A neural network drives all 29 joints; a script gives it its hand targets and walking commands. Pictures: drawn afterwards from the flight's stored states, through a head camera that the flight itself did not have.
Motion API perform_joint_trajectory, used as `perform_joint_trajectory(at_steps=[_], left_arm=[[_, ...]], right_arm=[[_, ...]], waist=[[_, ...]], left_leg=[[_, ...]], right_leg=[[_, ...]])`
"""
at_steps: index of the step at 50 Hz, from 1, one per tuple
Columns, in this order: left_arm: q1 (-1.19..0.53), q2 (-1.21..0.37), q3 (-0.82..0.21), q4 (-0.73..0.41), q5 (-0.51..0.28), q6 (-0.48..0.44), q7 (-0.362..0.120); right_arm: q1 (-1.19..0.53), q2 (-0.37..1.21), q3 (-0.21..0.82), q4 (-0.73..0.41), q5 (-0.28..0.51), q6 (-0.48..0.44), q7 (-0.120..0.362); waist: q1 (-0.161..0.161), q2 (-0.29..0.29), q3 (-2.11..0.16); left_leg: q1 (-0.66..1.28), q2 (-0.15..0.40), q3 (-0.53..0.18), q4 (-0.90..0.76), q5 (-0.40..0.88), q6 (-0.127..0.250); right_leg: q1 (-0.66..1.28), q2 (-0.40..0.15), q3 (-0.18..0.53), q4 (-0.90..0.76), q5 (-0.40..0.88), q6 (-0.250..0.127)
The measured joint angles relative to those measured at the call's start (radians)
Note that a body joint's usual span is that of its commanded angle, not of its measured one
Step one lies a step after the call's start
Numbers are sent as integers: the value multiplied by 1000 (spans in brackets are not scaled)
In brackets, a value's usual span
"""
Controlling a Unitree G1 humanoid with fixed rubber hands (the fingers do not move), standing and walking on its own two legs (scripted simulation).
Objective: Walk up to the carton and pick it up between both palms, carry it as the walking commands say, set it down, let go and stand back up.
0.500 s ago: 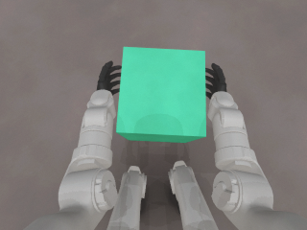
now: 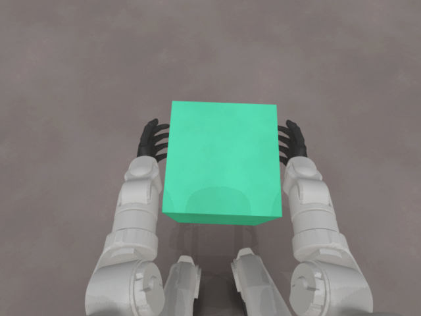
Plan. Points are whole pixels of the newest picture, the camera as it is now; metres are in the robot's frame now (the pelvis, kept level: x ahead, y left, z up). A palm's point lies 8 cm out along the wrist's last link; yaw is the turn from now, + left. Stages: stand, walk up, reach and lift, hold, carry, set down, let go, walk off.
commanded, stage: reach and lift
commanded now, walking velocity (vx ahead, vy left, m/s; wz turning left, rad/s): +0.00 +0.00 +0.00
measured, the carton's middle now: (220, 172) +0.40 -0.02 -0.12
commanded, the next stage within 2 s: none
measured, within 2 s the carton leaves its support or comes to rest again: neither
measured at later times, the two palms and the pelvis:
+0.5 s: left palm (136, 155) +0.39 +0.13 +0.03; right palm (309, 156) +0.37 -0.16 +0.03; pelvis +0.02 +0.00 +0.06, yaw +0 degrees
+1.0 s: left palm (122, 153) +0.37 +0.12 +0.10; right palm (331, 153) +0.35 -0.16 +0.10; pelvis +0.03 +0.00 +0.10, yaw +0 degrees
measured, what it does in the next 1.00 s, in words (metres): rises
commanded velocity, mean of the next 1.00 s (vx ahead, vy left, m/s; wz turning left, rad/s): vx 0.00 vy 0.00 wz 0.00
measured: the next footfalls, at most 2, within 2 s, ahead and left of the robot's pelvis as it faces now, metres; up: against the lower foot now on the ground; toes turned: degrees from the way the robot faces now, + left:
none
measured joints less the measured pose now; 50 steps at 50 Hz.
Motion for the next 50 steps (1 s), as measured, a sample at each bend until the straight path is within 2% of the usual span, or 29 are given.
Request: perform_joint_trajectory(at_steps=[27, 50], left_arm=[[181, -62, -9, -80, 46, 15, -16], [310, -90, -50, -167, 78, 119, -32]], right_arm=[[170, 47, 23, -67, -50, 17, 29], [292, 78, 54, -150, -81, 118, 47]], waist=[[-8, 8, 43], [-5, -2, 95]], left_leg=[[405, 20, -23, -357, 116, 17], [791, 49, -28, -612, 191, 21]], right_leg=[[412, -26, 13, -360, 110, -7], [797, -38, 19, -612, 185, -22]])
